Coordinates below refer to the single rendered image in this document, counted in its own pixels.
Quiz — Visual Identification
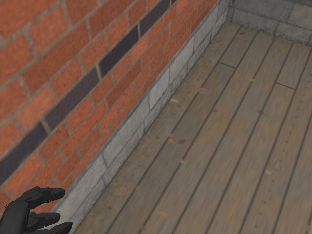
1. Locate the robot left hand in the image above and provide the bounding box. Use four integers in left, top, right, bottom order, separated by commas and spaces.
0, 186, 73, 234

